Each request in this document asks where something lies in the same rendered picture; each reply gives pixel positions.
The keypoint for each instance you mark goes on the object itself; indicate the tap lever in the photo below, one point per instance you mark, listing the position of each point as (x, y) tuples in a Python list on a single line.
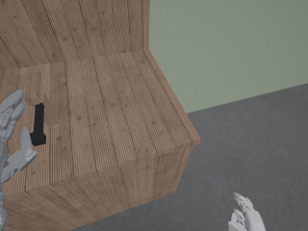
[(38, 137)]

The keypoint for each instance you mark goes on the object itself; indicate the robot right hand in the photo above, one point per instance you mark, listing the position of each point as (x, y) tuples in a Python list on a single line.
[(251, 220)]

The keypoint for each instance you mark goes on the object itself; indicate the robot left hand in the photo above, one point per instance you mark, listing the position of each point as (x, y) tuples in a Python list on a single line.
[(10, 112)]

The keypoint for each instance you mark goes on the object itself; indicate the counter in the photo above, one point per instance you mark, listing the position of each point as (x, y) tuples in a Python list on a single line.
[(116, 134)]

